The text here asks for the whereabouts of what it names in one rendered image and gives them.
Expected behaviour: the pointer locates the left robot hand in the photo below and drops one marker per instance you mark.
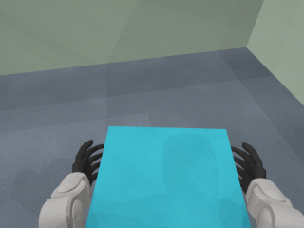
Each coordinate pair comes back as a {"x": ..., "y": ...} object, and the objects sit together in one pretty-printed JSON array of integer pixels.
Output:
[{"x": 83, "y": 161}]

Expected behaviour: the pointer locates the robot right forearm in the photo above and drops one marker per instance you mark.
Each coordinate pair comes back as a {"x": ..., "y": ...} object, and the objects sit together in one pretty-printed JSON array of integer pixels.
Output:
[{"x": 270, "y": 208}]

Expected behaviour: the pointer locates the right robot hand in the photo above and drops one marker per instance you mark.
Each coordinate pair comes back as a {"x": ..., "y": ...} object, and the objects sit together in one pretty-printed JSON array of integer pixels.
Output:
[{"x": 253, "y": 166}]

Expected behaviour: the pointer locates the carton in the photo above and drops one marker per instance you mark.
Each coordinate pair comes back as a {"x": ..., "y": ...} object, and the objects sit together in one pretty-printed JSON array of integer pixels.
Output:
[{"x": 167, "y": 177}]

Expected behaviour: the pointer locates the robot left forearm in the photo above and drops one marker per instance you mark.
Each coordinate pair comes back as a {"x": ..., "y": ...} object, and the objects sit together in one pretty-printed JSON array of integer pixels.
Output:
[{"x": 68, "y": 203}]

